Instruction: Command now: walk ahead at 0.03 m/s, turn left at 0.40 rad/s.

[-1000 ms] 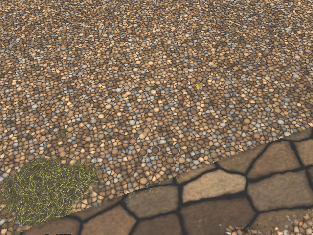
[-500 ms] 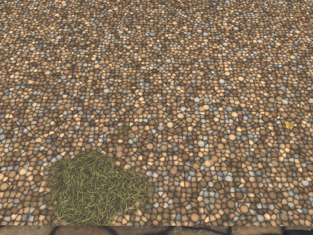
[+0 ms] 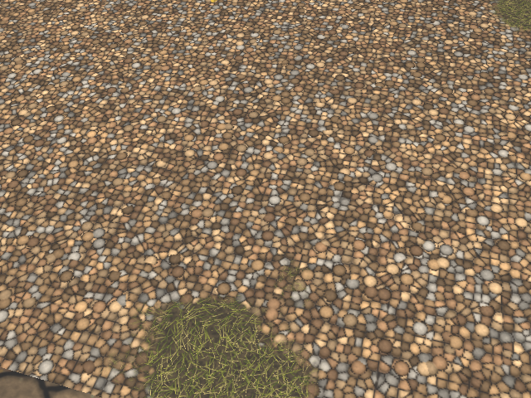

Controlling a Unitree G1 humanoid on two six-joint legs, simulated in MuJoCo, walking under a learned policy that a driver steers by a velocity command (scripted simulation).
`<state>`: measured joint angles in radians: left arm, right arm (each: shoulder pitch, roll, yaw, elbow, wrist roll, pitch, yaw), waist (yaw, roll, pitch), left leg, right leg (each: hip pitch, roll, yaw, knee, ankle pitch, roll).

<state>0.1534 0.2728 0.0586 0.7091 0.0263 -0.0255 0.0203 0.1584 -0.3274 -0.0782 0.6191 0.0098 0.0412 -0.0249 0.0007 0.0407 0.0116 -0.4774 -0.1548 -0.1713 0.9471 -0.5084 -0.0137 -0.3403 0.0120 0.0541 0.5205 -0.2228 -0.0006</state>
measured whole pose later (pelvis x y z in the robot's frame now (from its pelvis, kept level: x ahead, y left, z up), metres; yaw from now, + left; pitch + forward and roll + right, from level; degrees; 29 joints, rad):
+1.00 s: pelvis +0.33 -0.06 +0.01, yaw -13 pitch +2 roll +0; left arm 0.33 0.28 0.05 0.72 -0.01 -0.06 -0.01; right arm 0.13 -0.31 -0.05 0.66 -0.02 -0.09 -0.01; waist 0.05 0.03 0.03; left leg -0.69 0.10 -0.10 0.86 -0.10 -0.05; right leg -0.18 0.13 0.10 0.33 -0.18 -0.10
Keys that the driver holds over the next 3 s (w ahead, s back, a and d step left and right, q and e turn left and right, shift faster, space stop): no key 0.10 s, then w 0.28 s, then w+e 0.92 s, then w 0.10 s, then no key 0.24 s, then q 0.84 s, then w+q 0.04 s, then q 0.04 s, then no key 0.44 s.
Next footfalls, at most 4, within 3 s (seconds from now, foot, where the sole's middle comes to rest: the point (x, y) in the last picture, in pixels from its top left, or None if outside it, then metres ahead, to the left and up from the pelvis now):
0.26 left None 0.02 0.13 -0.77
0.70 right None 0.34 -0.13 -0.77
1.22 left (290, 324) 0.66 0.00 -0.77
1.66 right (409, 293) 0.75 -0.33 -0.77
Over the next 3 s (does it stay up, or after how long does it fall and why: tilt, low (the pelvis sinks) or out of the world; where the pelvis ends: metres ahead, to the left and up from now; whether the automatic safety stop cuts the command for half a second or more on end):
stays up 0.75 -0.16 0.00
